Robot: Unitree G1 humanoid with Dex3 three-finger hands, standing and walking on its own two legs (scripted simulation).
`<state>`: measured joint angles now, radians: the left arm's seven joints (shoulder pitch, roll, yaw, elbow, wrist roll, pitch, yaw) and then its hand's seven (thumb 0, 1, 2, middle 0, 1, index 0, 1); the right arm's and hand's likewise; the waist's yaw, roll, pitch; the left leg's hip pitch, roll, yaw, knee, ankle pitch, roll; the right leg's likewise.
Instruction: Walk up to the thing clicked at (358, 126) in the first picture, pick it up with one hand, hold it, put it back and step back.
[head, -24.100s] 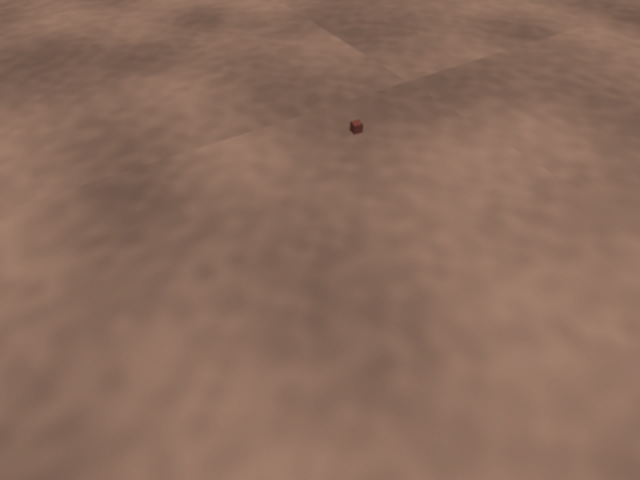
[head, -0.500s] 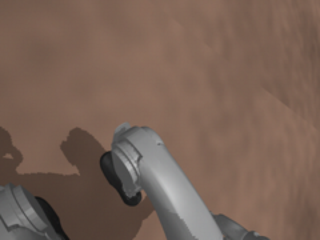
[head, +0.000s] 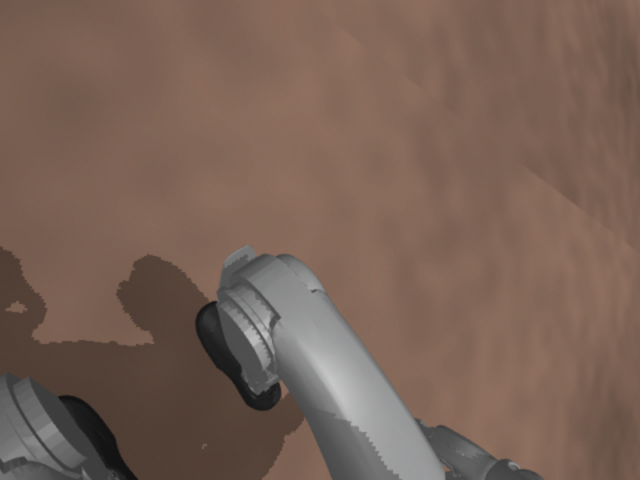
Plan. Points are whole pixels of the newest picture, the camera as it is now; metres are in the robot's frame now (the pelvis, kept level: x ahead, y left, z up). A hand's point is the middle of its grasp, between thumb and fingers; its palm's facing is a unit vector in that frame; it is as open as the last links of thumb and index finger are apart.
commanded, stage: close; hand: left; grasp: from above
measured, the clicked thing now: out of the picture +0.46 +0.35 -0.31
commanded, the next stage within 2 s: settle in 0.66 s
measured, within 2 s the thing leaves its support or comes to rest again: leaves its support in 1.00 s
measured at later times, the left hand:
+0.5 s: hand out of the picture +0.45 +0.35 -0.27, palm faces -0.24 -0.35 -0.91, open 8.0 cm
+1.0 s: hand out of the picture +0.46 +0.35 -0.26, palm faces -0.21 -0.36 -0.91, open 7.9 cm
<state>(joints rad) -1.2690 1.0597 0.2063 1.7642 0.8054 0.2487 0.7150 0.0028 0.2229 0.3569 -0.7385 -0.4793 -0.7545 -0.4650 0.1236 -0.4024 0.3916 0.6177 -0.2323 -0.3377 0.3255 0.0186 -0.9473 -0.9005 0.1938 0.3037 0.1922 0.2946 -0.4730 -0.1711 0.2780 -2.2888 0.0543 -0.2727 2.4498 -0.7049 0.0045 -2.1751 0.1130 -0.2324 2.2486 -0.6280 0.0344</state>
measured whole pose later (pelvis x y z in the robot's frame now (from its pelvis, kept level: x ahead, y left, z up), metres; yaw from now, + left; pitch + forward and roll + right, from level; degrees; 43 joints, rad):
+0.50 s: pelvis +0.00 +0.00 +0.00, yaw +0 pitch +28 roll -16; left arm -1.26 1.06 0.16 1.77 0.82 0.23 0.69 0.00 0.30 0.16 -0.85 -0.31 -0.91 -0.31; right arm 0.13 -0.39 0.38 0.64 -0.23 -0.35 0.31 0.02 -0.94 -0.90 0.19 0.30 0.19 0.29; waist -0.45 -0.17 0.26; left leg -2.29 0.05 -0.27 2.46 -0.71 0.01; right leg -2.17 0.11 -0.23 2.25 -0.64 0.04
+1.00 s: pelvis +0.00 +0.00 +0.00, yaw +0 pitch +28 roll -16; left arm -1.25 1.05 0.20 1.72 0.82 0.24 0.66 -0.01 0.29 0.16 -0.88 -0.27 -0.97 -0.24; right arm 0.15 -0.39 0.37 0.64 -0.22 -0.34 0.31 0.02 -0.95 -0.90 0.19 0.30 0.19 0.29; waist -0.45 -0.16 0.26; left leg -2.29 0.05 -0.26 2.45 -0.70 0.01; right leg -2.17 0.11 -0.23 2.25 -0.63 0.04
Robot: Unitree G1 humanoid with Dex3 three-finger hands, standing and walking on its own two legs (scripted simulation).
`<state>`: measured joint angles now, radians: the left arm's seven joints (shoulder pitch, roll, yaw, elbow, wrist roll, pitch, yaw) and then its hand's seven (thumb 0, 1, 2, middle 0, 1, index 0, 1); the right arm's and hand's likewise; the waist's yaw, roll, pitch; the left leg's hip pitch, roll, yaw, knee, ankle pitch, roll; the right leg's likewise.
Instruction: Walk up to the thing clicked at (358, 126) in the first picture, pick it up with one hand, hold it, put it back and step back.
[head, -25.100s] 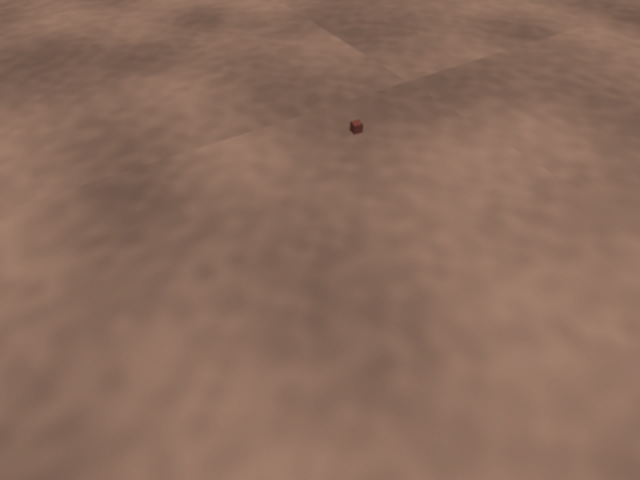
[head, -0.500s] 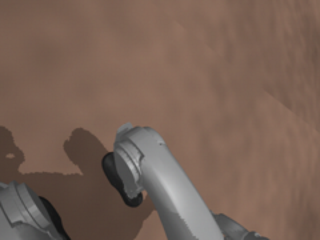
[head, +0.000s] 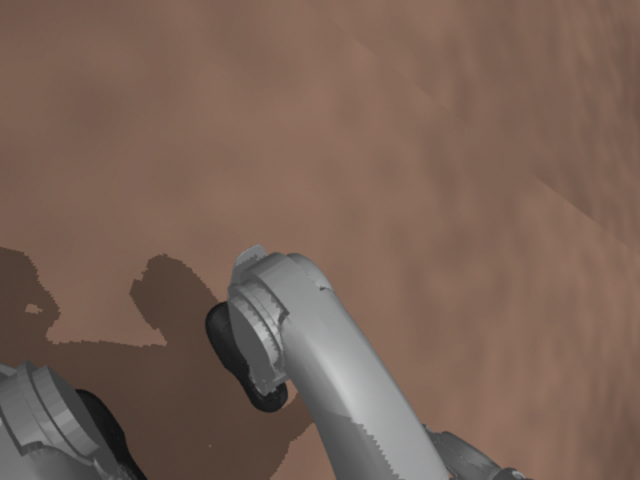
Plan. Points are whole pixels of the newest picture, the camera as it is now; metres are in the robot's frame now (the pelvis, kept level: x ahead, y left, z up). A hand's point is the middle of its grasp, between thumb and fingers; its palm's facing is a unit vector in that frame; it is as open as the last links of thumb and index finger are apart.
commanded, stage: settle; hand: left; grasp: from above
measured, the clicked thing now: out of the picture +0.46 +0.36 -0.30
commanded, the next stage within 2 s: lift in 0.60 s
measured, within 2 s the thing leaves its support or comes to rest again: neither
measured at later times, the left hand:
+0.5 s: hand out of the picture +0.46 +0.37 -0.18, palm faces -0.20 -0.35 -0.92, open 7.5 cm
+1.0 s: hand out of the picture +0.45 +0.37 -0.12, palm faces -0.20 -0.37 -0.91, open 6.9 cm
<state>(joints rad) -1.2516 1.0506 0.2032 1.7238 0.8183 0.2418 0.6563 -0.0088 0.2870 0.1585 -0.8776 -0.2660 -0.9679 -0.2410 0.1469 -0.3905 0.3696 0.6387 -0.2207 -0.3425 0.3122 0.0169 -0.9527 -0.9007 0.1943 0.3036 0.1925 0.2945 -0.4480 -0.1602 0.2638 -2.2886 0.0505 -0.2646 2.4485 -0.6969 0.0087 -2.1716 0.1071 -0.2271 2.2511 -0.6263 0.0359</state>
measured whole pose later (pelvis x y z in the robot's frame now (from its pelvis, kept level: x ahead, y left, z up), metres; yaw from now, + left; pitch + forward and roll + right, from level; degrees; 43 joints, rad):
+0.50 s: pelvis +0.01 +0.00 +0.00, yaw +3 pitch +32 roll -12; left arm -1.18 0.85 0.17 1.58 0.84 0.35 0.51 -0.03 0.27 0.22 -0.87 -0.33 -1.00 -0.33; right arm 0.22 -0.33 0.24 0.76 -0.16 -0.32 0.30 0.01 -0.92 -0.90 0.20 0.30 0.19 0.29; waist -0.37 -0.04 0.06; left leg -2.32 0.04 -0.19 2.42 -0.69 0.01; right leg -2.22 0.08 -0.17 2.28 -0.65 0.02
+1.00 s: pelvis +0.01 -0.01 +0.01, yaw +8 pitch +34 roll -7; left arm -1.11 0.69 0.17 1.45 0.83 0.38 0.37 -0.05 0.32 0.24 -0.79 -0.40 -1.00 -0.44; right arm 0.22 -0.32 0.11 0.80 -0.12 -0.24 0.25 0.01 -0.94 -0.90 0.19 0.30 0.19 0.29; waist -0.27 0.03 -0.06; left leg -2.27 0.04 -0.12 2.35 -0.69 0.00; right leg -2.22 0.07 -0.11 2.28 -0.67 0.00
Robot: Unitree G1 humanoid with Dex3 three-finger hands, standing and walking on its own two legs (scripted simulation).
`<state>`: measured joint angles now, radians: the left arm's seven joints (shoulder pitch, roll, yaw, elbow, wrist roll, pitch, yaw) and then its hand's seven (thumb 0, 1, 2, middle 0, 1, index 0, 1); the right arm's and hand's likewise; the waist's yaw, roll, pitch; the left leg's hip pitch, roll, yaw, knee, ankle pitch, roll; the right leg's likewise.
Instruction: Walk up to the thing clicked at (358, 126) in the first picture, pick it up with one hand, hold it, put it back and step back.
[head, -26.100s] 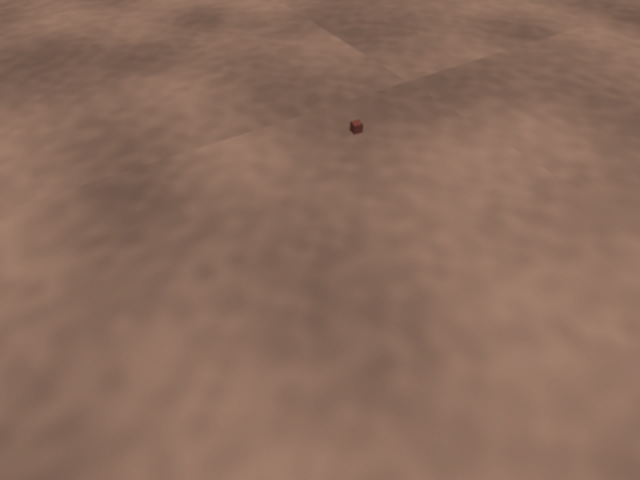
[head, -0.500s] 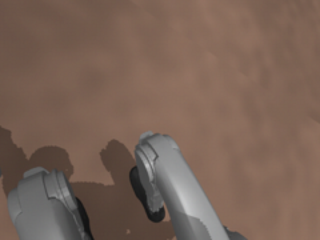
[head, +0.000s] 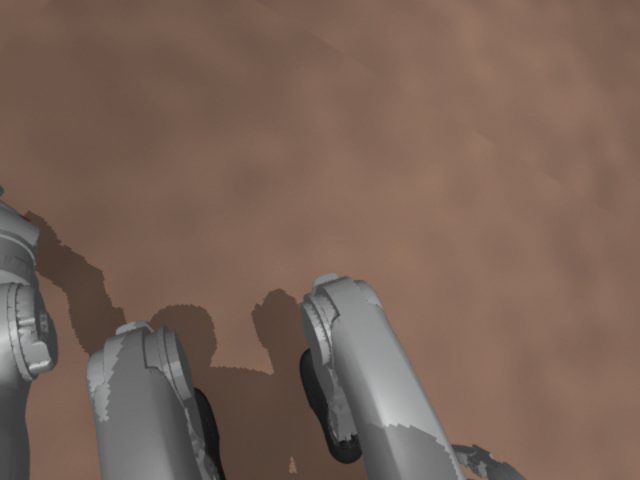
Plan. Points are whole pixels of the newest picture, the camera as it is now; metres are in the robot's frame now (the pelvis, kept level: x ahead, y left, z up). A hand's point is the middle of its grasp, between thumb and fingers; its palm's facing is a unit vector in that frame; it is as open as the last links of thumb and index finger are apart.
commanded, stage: lift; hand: left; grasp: from above
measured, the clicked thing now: out of the picture +0.49 +0.33 -0.17
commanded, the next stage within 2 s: hold in 1.38 s
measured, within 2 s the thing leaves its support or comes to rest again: neither
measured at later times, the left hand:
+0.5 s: hand out of the picture +0.41 +0.31 +0.04, palm faces -0.25 -0.31 -0.92, open 7.0 cm
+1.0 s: hand out of the picture +0.37 +0.29 +0.23, palm faces -0.32 -0.33 -0.89, open 6.6 cm
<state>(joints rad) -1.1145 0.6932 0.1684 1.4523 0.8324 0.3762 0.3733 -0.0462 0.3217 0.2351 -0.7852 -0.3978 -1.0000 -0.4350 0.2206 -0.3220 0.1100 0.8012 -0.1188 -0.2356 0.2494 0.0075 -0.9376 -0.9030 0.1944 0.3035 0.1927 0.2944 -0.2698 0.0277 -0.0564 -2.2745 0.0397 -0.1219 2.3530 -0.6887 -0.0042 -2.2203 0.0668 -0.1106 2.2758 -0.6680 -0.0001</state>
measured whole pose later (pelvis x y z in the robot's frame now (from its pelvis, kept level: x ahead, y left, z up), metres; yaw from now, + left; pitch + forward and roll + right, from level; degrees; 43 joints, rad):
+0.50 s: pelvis +0.00 +0.00 +0.12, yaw +5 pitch +33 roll -4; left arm -0.77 0.45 0.01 1.06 0.76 0.47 0.26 -0.04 0.31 0.28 -0.78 -0.40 -0.98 -0.47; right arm 0.20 -0.28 0.01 0.79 0.00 -0.13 0.10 0.01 -0.94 -0.91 0.20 0.30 0.19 0.29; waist -0.13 0.08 -0.23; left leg -1.90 0.03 -0.06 1.95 -0.63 -0.01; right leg -1.86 0.05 -0.05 1.91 -0.63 -0.01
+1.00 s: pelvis +0.05 +0.00 +0.32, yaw +8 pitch +20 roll -2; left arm -0.57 0.31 -0.14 1.04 0.71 0.53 0.27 -0.05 0.28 0.35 -0.77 -0.42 -1.03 -0.52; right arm 0.22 -0.25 0.01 0.83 0.05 -0.14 -0.06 0.01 -0.92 -0.90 0.20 0.30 0.20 0.29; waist -0.09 0.04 -0.19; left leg -1.06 0.03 -0.05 1.21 -0.50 -0.02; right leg -1.02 0.04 -0.03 1.18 -0.51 -0.02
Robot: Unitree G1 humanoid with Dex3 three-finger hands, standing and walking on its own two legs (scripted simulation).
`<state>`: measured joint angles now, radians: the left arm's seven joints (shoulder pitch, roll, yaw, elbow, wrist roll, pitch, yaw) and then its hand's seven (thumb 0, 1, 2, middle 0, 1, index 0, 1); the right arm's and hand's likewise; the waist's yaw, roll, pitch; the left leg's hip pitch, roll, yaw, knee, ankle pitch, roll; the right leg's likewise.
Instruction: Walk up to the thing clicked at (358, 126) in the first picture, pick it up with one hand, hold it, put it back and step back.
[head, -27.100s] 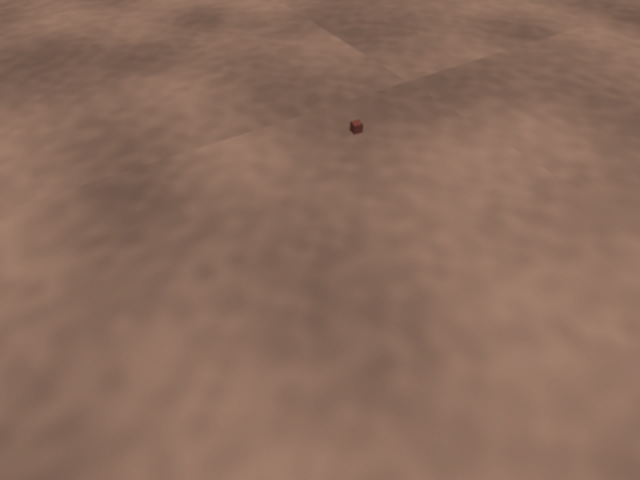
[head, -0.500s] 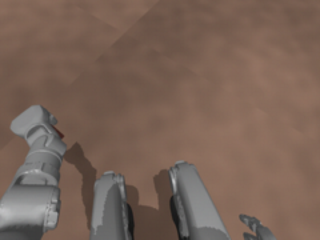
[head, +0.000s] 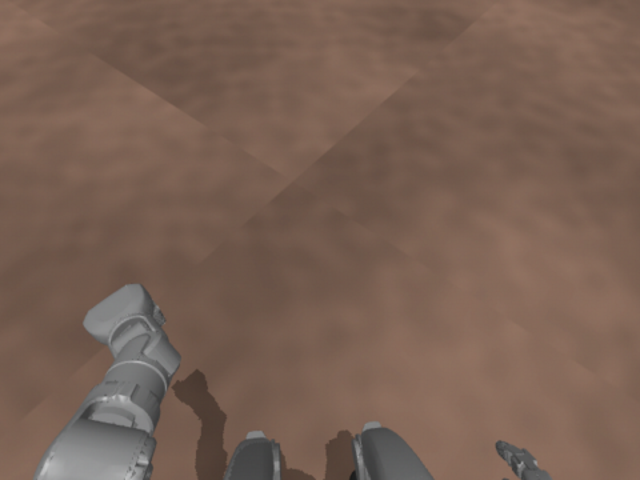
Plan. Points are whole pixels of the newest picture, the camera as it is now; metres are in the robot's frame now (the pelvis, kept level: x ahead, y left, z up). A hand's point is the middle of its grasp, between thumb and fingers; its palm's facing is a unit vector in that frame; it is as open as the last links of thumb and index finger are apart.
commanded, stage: lift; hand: left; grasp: from above
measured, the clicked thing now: (141, 342) +0.36 +0.26 -0.13
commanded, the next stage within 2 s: hold in 0.38 s
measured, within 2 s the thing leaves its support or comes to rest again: neither
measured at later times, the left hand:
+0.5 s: hand (127, 313) +0.35 +0.24 -0.01, palm faces -0.33 -0.30 -0.89, open 6.3 cm
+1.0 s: hand (110, 311) +0.34 +0.24 +0.03, palm faces -0.30 -0.30 -0.90, open 6.9 cm
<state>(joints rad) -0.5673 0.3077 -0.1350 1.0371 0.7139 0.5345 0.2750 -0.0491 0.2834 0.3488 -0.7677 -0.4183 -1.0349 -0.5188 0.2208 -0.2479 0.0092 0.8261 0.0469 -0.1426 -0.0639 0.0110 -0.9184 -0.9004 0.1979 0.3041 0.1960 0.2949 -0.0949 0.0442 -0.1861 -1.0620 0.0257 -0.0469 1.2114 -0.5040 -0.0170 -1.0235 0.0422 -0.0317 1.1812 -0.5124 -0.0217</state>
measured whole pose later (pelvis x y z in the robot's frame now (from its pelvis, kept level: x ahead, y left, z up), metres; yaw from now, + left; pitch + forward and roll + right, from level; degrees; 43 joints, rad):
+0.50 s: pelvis +0.03 +0.00 +0.07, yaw +0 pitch +11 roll +0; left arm -0.52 0.24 -0.15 1.04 0.69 0.56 0.30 -0.08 0.36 0.20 -0.80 -0.37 -1.08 -0.43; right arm 0.28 -0.25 0.00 0.83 0.04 -0.13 -0.01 0.01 -0.90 -0.89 0.20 0.30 0.20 0.29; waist -0.07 0.03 -0.12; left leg -0.62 0.01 -0.01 0.79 -0.37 -0.01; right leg -0.60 0.02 0.01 0.79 -0.38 -0.01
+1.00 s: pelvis +0.03 +0.01 +0.09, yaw +0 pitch +6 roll +0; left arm -0.47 0.21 -0.21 0.93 0.69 0.64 0.26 -0.07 0.36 0.14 -0.84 -0.33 -1.02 -0.35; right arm 0.23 -0.26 0.02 0.79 0.04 -0.13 0.03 0.01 -0.91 -0.89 0.20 0.30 0.19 0.29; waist -0.03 0.04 -0.07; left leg -0.43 -0.01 0.01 0.65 -0.32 0.00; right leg -0.42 0.01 0.02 0.66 -0.34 0.00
